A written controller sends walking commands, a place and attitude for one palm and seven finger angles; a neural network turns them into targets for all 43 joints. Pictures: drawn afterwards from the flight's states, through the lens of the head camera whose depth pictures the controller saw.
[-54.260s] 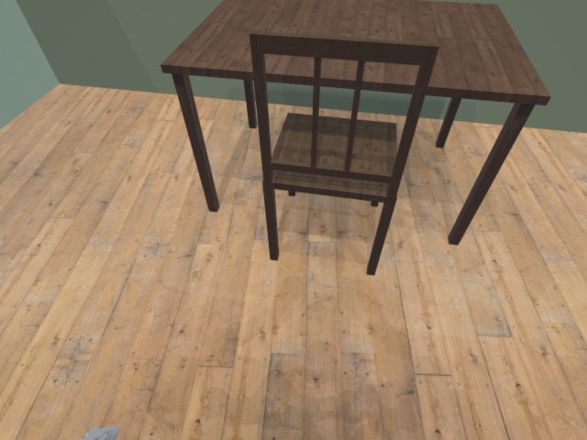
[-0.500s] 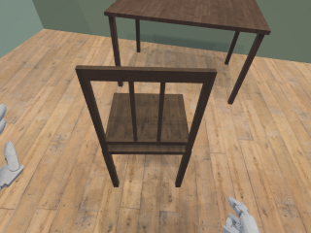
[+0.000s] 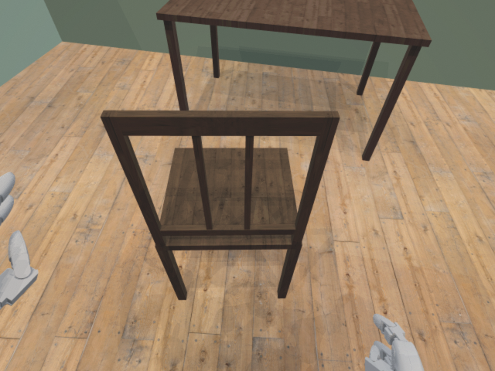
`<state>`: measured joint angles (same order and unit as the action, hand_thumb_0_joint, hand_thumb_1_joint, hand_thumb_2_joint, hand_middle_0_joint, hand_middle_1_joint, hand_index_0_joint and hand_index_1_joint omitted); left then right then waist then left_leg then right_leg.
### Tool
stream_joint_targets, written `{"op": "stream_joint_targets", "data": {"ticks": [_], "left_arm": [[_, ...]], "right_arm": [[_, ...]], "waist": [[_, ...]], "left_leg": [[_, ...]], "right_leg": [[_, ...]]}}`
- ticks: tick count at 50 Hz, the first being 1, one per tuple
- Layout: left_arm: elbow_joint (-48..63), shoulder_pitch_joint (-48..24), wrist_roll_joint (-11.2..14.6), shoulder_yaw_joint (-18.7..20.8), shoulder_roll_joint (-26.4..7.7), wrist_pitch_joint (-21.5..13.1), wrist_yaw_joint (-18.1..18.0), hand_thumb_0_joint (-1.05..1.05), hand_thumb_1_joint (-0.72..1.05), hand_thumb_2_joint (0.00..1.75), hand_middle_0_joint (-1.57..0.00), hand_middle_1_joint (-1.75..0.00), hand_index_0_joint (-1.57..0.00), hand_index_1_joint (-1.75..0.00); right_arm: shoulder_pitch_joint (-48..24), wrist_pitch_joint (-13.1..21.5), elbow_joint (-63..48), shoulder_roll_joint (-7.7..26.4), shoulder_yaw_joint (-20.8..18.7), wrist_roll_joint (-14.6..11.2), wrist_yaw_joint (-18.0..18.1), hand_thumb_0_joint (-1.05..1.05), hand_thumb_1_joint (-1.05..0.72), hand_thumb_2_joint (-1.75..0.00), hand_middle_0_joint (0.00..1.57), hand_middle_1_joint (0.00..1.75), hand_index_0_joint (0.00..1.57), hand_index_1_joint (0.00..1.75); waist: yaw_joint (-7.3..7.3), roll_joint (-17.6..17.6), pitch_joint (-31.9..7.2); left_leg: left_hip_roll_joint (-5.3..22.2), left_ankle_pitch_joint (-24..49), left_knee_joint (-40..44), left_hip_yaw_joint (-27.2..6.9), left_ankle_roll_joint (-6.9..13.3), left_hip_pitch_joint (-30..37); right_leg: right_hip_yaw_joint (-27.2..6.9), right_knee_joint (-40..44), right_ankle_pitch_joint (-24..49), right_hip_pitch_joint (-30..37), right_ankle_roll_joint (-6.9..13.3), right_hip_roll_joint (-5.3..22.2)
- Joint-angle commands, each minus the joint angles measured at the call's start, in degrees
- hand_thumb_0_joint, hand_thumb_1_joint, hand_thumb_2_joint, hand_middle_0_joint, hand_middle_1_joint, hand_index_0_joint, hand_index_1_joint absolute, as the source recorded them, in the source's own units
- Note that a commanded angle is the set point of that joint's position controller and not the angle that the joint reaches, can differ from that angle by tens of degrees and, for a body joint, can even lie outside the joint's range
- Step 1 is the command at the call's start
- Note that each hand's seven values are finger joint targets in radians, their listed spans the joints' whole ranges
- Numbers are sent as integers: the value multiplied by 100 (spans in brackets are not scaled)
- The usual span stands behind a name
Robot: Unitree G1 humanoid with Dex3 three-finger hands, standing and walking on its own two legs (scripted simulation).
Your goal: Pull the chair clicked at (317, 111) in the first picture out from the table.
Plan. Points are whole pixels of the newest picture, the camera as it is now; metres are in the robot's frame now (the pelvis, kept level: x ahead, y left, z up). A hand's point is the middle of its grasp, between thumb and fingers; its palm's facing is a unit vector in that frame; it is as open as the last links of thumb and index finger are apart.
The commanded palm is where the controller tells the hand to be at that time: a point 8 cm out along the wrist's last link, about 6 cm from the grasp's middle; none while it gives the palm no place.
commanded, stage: let the arm hang, fingers relaxed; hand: left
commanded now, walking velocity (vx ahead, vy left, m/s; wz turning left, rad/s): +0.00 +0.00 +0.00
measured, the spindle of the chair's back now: (204, 188) +0.51 +0.13 -0.07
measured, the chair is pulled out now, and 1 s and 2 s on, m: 0.74 0.74 0.74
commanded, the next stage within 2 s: look to check the result in 1.16 s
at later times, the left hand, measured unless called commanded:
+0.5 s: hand out of the picture -0.03 +0.18 -0.18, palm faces +0.04 -0.98 -0.22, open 7.0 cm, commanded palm none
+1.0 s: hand out of the picture -0.03 +0.14 -0.18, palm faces +0.02 -0.98 -0.19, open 7.3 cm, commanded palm none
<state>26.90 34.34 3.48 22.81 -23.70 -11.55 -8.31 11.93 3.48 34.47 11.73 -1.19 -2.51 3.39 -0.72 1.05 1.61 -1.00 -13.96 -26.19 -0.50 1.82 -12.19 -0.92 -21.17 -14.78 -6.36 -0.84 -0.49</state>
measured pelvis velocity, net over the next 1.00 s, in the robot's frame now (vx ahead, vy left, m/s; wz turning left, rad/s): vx -0.02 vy -0.01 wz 0.00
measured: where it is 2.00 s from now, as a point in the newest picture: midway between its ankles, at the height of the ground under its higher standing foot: outside the picture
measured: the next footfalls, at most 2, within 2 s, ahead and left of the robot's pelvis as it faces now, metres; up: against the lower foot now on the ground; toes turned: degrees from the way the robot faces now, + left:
none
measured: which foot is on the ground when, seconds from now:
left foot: down 0.00-1.00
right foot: down 0.00-1.00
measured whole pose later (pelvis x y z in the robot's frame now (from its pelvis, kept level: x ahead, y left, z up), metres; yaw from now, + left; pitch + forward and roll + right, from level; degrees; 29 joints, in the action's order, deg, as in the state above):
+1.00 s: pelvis -0.02 -0.01 +0.00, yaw +0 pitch -1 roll +0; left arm -63.2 17.6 -0.9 -1.4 -6.8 0.5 -2.8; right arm 18.5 0.1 63.7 7.1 -1.0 0.0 1.4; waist -0.1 1.2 0.8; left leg -1.0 -11.8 -24.6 -0.7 0.9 -11.9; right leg -0.3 -24.0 -15.0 -8.1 0.3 -0.5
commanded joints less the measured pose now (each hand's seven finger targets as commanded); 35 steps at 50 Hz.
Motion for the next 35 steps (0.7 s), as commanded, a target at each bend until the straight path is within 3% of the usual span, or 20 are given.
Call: {"op": "stream_joint_targets", "data": {"ticks": [1, 2, 3, 4, 5, 6, 7, 9, 10, 11, 14, 19, 21, 22, 31, 35], "left_arm": [[1141, -121, 55, 793, -1011, -333, -130, 0, 90, 90, -20, -30, -20, -30], [1170, -158, 52, 803, -1051, -336, -129, 0, 90, 90, -20, -30, -20, -30], [-3212, -371, -603, -1687, 409, 531, 627, 0, 90, 90, -20, -30, -20, -30], [-3498, -362, -531, -1552, 624, 942, 713, 0, 90, 90, -20, -30, -20, -30], [-3685, -588, -497, -1684, 708, 1050, 728, 0, 90, 90, -20, -30, -20, -30], [-3971, -776, -509, -1735, 676, 1081, 732, 0, 90, 90, -20, -30, -20, -30], [-4245, -969, -533, -1778, 598, 1099, 725, 0, 90, 90, -20, -30, -20, -30], [-4953, -1392, -526, -1847, 425, 1083, 690, 0, 90, 90, -20, -30, -20, -30], [-5329, -1578, -502, -1887, 370, 1103, 670, 0, 90, 90, -20, -30, -20, -30], [-5680, -1698, -480, -1929, 351, 1127, 648, 0, 90, 90, -20, -30, -20, -30], [-6726, -1746, -420, -2062, 312, 1175, 623, 0, 90, 90, -20, -30, -20, -30], [-7798, -1458, -406, -2071, 578, 1165, 609, 0, 90, 90, -20, -30, -20, -30], [-8048, -1452, -395, -2136, 613, 1152, 621, 0, 90, 90, -20, -30, -20, -30], [-8129, -1451, -396, -2166, 627, 1149, 619, 0, 90, 90, -20, -30, -20, -30], [-8750, -1251, -389, -2299, 794, 1140, 586, 0, 90, 90, -20, -30, -20, -30], [-8873, -1186, -388, -2314, 858, 1147, 569, 0, 90, 90, -20, -30, -20, -30]], "right_arm": [[-489, 309, -857, 669, -243, 26, 67, 0, -90, -90, 20, 30, 20, 30], [-491, 312, -845, 674, -247, 19, 75, 0, -90, -90, 20, 30, 20, 30], [-399, 544, 429, 1079, -318, 117, -492, 0, -90, -90, 20, 30, 20, 30], [37, 209, 577, 821, -344, 180, -489, 0, -90, -90, 20, 30, 20, 30], [-22, 64, 497, 804, -283, 231, -463, 0, -90, -90, 20, 30, 20, 30], [-137, -8, 455, 795, -237, 289, -454, 0, -90, -90, 20, 30, 20, 30], [-146, -62, 433, 732, -202, 328, -436, 0, -90, -90, 20, 30, 20, 30], [-107, -171, 555, 802, -210, 348, -398, 0, -90, -90, 20, 30, 20, 30], [-68, -221, 682, 836, -213, 346, -376, 0, -90, -90, 20, 30, 20, 30], [-33, -258, 821, 838, -200, 345, -353, 0, -90, -90, 20, 30, 20, 30], [-60, -283, 1273, 814, -104, 322, -308, 0, -90, -90, 20, 30, 20, 30], [286, -301, 1845, 542, -93, 316, -221, 0, -90, -90, 20, 30, 20, 30], [436, -308, 2006, 493, -97, 301, -209, 0, -90, -90, 20, 30, 20, 30], [520, -329, 2046, 480, -105, 285, -204, 0, -90, -90, 20, 30, 20, 30], [993, -324, 2565, 407, -91, 267, -184, 0, -90, -90, 20, 30, 20, 30], [1068, -310, 2713, 342, -81, 268, -177, 0, -90, -90, 20, 30, 20, 30]], "waist": [[-16, 206, -725], [-17, 282, -673], [-195, 28, -279], [-113, -176, -746], [-55, -164, -685], [4, -174, -533], [37, -653, -476], [11, -1351, -484], [-14, -1384, -450], [-17, -1223, -436], [74, 36, -189], [115, 965, -225], [95, 774, -169], [93, 358, -33], [36, -278, 153], [45, -192, 246]], "left_leg": [[624, 1721, 285, -516, 32, 328], [633, 1671, 291, -533, 29, 280], [578, 2719, -669, -429, 32, -77], [642, 2396, -588, -332, 3, 104], [758, 1664, -436, -578, 98, -209], [764, 1285, -291, -779, 181, -513], [673, 1240, -305, -806, 184, -629], [452, 1378, -494, -679, 89, -416], [419, 1472, -452, -648, 65, -209], [432, 1643, -331, -665, 62, -26], [546, 1596, 214, -780, 94, -39], [552, 672, 562, -780, 112, 4], [556, 512, 620, -796, 105, 6], [589, 397, 625, -798, 108, -15], [581, 308, 650, -725, 92, 109], [587, 336, 673, -697, 95, 130]], "right_leg": [[-332, 72, 1805, 204, 194, 507], [-352, 106, 1763, 193, 204, 526], [113, -993, 2527, -813, 236, 673], [-23, -919, 1668, -888, 225, 647], [3, -954, 682, -1046, 234, 595], [-23, -978, 292, -1029, 226, 537], [-90, -821, 392, -876, 231, 540], [-413, -522, 1080, -749, 433, 815], [-456, -454, 1260, -776, 495, 868], [-458, -431, 1359, -747, 481, 823], [-377, -285, 847, -539, 295, 589], [-279, 82, 484, -220, 309, 525], [-286, 161, 444, -238, 324, 522], [-252, 255, 360, -293, 308, 511], [-360, 376, 36, -581, 309, 554], [-371, 343, 23, -677, 302, 548]]}}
